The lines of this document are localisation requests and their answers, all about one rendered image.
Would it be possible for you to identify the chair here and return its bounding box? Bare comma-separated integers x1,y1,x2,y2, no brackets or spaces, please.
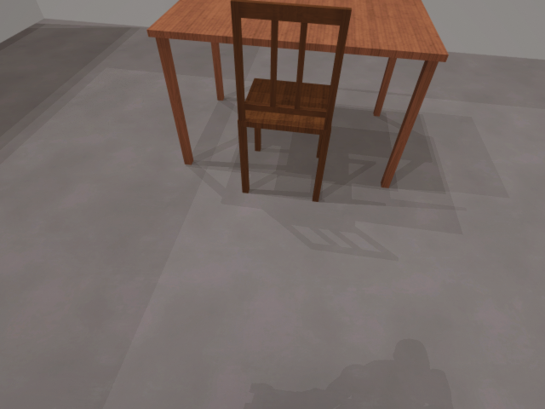
231,0,352,202

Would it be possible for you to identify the table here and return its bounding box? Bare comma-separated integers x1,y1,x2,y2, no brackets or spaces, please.
147,0,449,188

